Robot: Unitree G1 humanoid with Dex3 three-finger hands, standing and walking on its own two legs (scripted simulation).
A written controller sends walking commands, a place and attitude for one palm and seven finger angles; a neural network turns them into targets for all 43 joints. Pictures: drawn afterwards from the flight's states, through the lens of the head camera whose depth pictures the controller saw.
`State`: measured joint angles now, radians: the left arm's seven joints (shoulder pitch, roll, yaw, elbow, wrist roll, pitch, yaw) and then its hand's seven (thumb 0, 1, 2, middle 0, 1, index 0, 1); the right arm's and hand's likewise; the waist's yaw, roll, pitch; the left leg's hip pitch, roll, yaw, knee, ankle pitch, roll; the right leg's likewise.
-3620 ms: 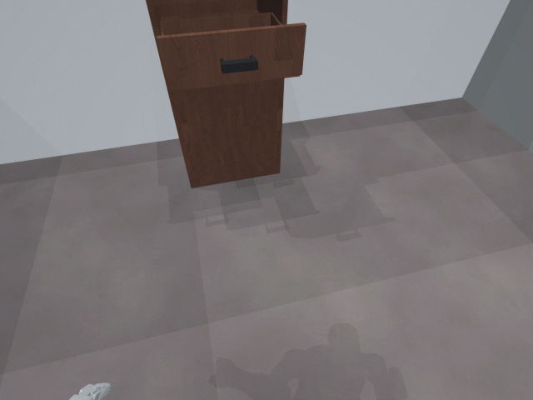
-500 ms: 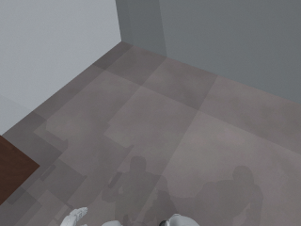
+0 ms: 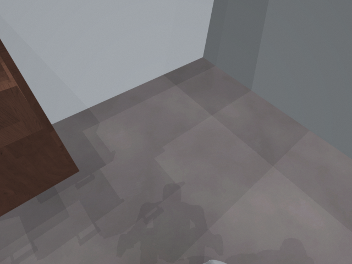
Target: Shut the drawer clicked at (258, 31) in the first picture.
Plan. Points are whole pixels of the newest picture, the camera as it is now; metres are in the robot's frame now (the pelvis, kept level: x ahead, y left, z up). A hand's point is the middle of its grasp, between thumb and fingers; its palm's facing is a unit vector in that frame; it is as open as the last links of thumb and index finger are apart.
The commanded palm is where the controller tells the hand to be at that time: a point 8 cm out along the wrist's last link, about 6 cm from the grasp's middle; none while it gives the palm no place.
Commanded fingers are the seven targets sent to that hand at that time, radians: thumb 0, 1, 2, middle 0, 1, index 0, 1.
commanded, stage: turn to face it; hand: left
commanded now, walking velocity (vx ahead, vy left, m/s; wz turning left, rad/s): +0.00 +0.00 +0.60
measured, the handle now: out of the picture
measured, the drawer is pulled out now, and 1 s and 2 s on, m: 0.28 0.28 0.28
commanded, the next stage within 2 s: take the last steps up to it in 1.20 s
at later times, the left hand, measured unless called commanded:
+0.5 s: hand out of the picture +0.06 +0.15 -0.13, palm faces +0.29 -0.92 -0.28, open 7.4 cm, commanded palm none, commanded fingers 0.00 0.90 0.90 -0.20 -0.30 -0.20 -0.30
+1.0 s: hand out of the picture -0.08 +0.19 -0.16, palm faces +0.56 -0.79 -0.26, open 7.4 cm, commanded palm none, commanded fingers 0.00 0.90 0.90 -0.20 -0.30 -0.20 -0.30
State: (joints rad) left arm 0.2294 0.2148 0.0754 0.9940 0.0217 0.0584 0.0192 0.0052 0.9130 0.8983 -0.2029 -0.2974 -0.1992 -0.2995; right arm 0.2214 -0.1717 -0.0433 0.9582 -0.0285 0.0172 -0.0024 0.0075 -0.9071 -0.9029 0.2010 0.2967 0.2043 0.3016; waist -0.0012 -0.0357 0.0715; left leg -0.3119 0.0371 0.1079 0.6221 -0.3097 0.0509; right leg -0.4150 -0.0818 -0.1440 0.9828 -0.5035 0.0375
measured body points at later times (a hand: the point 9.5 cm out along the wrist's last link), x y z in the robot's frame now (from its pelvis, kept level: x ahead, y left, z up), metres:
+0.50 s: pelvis +0.01 -0.07 +0.01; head +0.04 -0.09 +0.46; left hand +0.04 +0.20 -0.11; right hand +0.15 -0.31 -0.15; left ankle -0.04 +0.06 -0.64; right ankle +0.03 -0.17 -0.73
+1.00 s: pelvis +0.00 -0.02 +0.01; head +0.03 +0.02 +0.46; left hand -0.10 +0.23 -0.14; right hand +0.23 -0.18 -0.12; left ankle -0.06 +0.05 -0.73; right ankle +0.06 -0.17 -0.65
